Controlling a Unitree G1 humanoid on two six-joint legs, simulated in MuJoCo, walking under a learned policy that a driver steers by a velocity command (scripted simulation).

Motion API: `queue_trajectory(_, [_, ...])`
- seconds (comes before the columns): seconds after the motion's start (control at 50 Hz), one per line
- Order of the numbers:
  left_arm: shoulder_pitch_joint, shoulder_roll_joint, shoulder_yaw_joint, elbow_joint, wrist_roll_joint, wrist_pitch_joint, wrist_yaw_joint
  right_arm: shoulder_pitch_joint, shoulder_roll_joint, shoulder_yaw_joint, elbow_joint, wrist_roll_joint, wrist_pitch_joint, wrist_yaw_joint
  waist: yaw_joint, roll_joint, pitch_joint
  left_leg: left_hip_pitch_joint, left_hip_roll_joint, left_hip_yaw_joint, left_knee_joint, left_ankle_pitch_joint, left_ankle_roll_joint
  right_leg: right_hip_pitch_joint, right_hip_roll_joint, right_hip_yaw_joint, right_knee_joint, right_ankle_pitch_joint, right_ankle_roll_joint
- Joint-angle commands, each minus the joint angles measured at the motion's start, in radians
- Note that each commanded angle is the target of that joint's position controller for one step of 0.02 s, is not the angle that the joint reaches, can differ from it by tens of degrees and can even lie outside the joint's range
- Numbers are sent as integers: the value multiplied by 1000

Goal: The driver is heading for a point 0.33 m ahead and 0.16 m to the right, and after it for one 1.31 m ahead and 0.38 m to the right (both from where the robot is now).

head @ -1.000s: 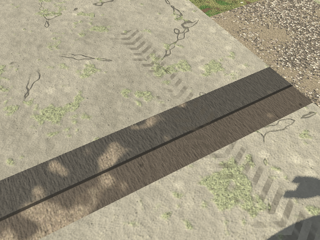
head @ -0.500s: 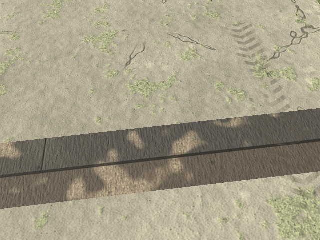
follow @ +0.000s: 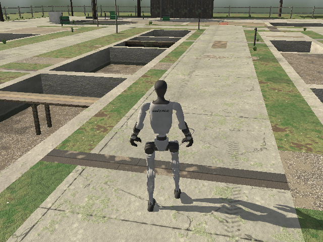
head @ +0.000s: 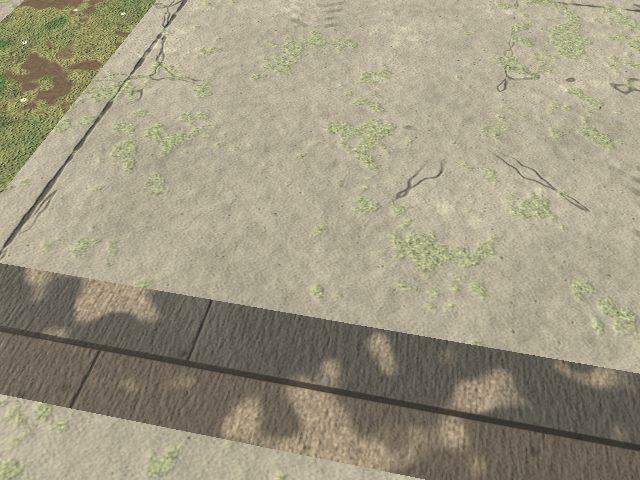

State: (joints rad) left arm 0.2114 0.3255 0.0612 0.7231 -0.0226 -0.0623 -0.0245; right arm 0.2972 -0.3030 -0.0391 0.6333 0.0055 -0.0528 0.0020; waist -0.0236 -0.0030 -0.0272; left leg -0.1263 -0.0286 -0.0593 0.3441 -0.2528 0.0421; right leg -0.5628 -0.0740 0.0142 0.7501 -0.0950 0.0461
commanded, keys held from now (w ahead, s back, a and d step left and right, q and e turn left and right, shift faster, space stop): w+e+shift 0.58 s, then w+shift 0.08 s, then w+q+shift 0.34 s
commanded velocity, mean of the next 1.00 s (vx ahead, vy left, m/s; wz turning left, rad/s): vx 0.93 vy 0.00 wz -0.41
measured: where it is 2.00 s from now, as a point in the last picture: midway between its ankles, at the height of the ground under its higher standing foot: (496, 166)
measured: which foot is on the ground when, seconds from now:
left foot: down 0.00-0.28, up 0.30-0.72, down 0.74-1.00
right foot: up 0.00-0.24, down 0.26-0.74, up 0.76-1.00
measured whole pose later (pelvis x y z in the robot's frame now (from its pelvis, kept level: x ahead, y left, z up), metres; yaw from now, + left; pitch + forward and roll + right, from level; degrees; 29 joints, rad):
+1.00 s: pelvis +0.75 -0.36 +0.00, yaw -27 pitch -1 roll +2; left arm -0.01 0.27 -0.02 0.61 0.02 -0.15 -0.03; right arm 0.59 -0.26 -0.06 0.84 0.03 -0.08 0.01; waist -0.12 -0.02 0.04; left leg -0.05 -0.14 -0.17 0.31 -0.24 0.09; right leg -0.60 -0.03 0.13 0.83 -0.24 -0.02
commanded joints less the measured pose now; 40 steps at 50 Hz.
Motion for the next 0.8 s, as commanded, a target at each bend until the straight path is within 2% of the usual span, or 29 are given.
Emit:
queue_trajectory(0.02, [-149, 73, 0, -122, -15, -19, -6, 24, -192, -57, -27, -1, -33, 1, -58, 142, 113, 31, 316, -175, -232, -258, 164, -179, -29, 19, -14, 24, -25])
queue_trajectory(0.1, [-148, 56, -11, -149, -20, -14, -24, 27, -182, -60, 7, 0, -38, 2, -46, 102, 147, 168, 366, -79, -254, -173, 138, -290, -57, 43, -2, 4, -60])
queue_trajectory(0.18, [-153, 42, -26, -165, -23, -6, -43, 16, -189, -71, 33, -4, -23, 4, -37, 74, 158, 211, 347, 76, -237, -21, 103, -247, -61, -30, 4, -70, -105])
queue_trajectory(0.2, [-131, 50, -25, -163, -24, -5, -45, -3, -198, -73, 31, -8, -17, 4, -19, 71, 147, 187, 328, 128, -202, 109, 91, -169, -36, -70, -3, -104, -126])
queue_trajectory(0.22, [-68, 71, -15, -151, -23, -2, -41, -30, -214, -77, 25, -11, -11, 0, 21, 83, 101, 150, 307, 177, -107, 388, 78, -30, 19, -130, 3, -130, -148])
queue_trajectory(0.24, [88, 110, 11, -108, -23, 0, -36, -61, -216, -74, 18, -13, -3, -7, 113, 73, 4, 89, 263, 246, 118, 709, 53, 201, 98, -190, 1, -118, -171])
queue_trajectory(0.26, [345, 193, 57, -35, -27, 6, -26, -53, -187, -59, 1, -22, -2, -19, 226, 16, -132, -69, 209, 259, 451, 838, 22, 550, 178, -177, 11, -149, -205])
queue_trajectory(0.28, [436, 337, 93, -7, -32, 9, -10, -8, -55, -20, -54, -32, -23, -20, 190, -319, -146, -453, 74, 219, 899, 185, -66, 802, -17, 292, -194, -469, -320])
queue_trajectory(0.3, [402, 312, 68, -54, -21, -6, -18, -6, -21, 7, -89, -12, -69, -11, 135, -375, -302, -660, -53, -19, 1119, -260, -54, 941, -166, 853, -467, -831, -420])
queue_trajectory(0.32, [376, 224, 48, -76, -13, -22, -21, -132, -135, -17, -111, 27, -102, -1, 177, -210, -200, -786, 5, -88, 1142, -181, -15, 919, -203, 882, -555, -799, -360])
queue_trajectory(0.34, [359, 216, 47, -72, 1, -30, -19, -170, -134, -15, -121, 40, -121, 3, 157, -102, -119, -805, 44, -74, 1096, -121, 6, 829, -196, 795, -526, -680, -348])
queue_trajectory(0.36, [298, 201, 41, -81, 9, -30, -19, -190, -108, -7, -115, 13, -130, -4, 118, 25, -56, -744, 90, -68, 999, -60, 12, 683, -163, 679, -498, -524, -327])
queue_trajectory(0.38, [237, 172, 30, -98, 18, -31, -16, -161, -99, -10, -111, -6, -127, -6, 62, 3, -34, -656, 115, -83, 917, -8, 6, 563, -123, 595, -490, -427, -330])
queue_trajectory(0.4, [189, 136, 17, -113, 20, -28, -13, -137, -100, -14, -99, -8, -113, -1, 30, -39, 1, -607, 123, -86, 880, 18, -8, 487, -78, 536, -513, -395, -336])
queue_trajectory(0.42, [169, 116, 12, -117, 14, -26, -6, -131, -105, -18, -88, -12, -99, 3, 19, -52, 35, -589, 124, -80, 827, 33, -24, 443, -53, 489, -539, -351, -342])
queue_trajectory(0.46, [180, 98, 5, -103, -1, -27, 9, -166, -102, -19, -87, -24, -78, 5, 20, -27, 104, -580, 107, -38, 706, 85, -62, 362, -19, 403, -568, -210, -336])
queue_trajectory(0.5, [203, 93, 1, -77, -3, -22, 30, -278, -76, -11, -122, -30, -78, 7, 47, -36, 157, -557, 64, 4, 520, 218, -99, 294, 27, 332, -576, -52, -317])
queue_trajectory(0.56, [260, 104, 9, -32, -11, -12, 47, -422, -27, 3, -166, -19, -94, 21, 106, -72, 151, -438, -1, 46, 288, 377, -117, 249, 54, 314, -576, -8, -277])
queue_trajectory(0.6, [277, 108, 13, -2, -20, -15, 50, -458, -44, -6, -180, 0, -104, 26, 117, -89, 140, -357, -13, 28, 177, 450, -105, 286, 27, 339, -582, 5, -258])
queue_trajectory(0.64, [289, 92, 13, 30, -20, -13, 61, -457, -73, -19, -174, 13, -109, 30, 113, -113, 133, -329, 5, 5, 114, 496, -88, 410, -13, 346, -557, 80, -235])
queue_trajectory(0.66, [294, 90, 15, 45, -15, -6, 66, -441, -87, -26, -170, 16, -110, 30, 101, -122, 125, -324, 5, 8, 99, 467, -78, 491, -30, 343, -525, 196, -225])
queue_trajectory(0.68, [286, 110, 22, 50, 0, -1, 68, -382, -114, -39, -159, 20, -109, 27, 66, -148, 85, -293, -15, 41, 109, 403, -60, 580, -43, 327, -462, 434, -214])
queue_trajectory(0.7, [274, 137, 30, 49, 28, 7, 63, -274, -158, -62, -135, 31, -103, 17, 9, -178, 3, -206, -42, 87, 149, 323, -31, 649, -48, 306, -325, 717, -203])
queue_trajectory(0.72, [216, 165, 34, 40, 53, 15, 53, -102, -188, -76, -105, 47, -87, 2, -103, -205, -92, -39, -30, 119, 167, 282, 3, 634, -39, 255, -102, 920, -181])
queue_trajectory(0.74, [154, 112, 14, 8, 73, 18, 50, 165, -192, -70, -48, 38, -65, -8, -211, -172, -252, 327, 86, -3, 308, 139, 43, 412, -26, 255, 217, 795, -174])
queue_trajectory(0.76, [414, -68, -31, 10, 25, 0, 35, 232, -276, -85, 16, 0, -69, 11, -38, 413, -431, 703, 346, -632, 173, -212, 303, 12, 188, 209, 709, -137, -83])
queue_trajectory(0.78, [350, 7, -41, 28, -8, -15, 28, 294, -153, -66, 40, 10, -79, 26, -109, 451, -407, 694, 343, -915, -47, -436, 296, -118, 184, 193, 763, -366, -97])
queue_trajectory(0.8, [159, 74, -28, -23, -18, -34, 20, 195, -89, -53, 34, 9, -76, 21, -117, 265, -199, 555, 302, -774, -60, -397, 258, -198, 104, 183, 738, -309, -129])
